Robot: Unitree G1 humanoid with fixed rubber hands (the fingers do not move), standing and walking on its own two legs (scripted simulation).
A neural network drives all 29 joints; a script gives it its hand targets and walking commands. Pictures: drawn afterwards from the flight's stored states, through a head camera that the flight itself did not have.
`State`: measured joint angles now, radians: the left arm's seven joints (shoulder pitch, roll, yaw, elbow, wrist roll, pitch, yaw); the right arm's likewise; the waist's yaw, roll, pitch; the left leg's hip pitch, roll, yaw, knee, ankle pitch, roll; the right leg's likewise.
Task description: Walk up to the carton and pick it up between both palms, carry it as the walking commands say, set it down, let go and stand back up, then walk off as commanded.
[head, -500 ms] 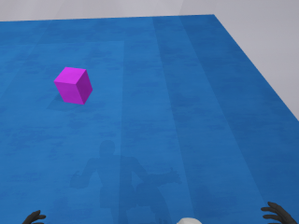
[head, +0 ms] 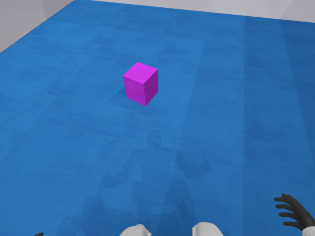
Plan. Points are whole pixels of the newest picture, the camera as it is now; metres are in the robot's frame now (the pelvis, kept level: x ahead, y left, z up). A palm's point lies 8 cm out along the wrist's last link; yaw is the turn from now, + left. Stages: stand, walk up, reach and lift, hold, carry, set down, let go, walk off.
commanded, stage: walk up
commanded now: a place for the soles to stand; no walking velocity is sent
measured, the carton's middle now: (141, 84) +1.30 +0.18 -0.62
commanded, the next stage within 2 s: none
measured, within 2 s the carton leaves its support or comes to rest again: neither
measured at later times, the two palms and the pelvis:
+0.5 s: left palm (25, 201) +0.22 +0.40 -0.08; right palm (259, 154) +0.35 -0.29 -0.07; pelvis +0.19 +0.04 -0.01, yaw +9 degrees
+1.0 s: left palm (32, 164) +0.33 +0.43 -0.09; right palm (231, 113) +0.53 -0.24 -0.08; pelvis +0.35 +0.07 -0.01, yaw +13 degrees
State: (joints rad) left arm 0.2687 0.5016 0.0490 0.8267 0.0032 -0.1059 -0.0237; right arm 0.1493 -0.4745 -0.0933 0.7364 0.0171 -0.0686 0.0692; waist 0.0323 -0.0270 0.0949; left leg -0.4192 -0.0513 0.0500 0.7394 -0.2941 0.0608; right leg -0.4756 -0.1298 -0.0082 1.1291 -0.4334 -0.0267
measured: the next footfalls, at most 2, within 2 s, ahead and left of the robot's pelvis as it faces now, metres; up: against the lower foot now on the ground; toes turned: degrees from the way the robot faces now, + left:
right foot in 0.12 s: +0.18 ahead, -0.14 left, +0.00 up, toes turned -4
left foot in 0.36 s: +0.28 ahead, +0.15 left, +0.00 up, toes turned +12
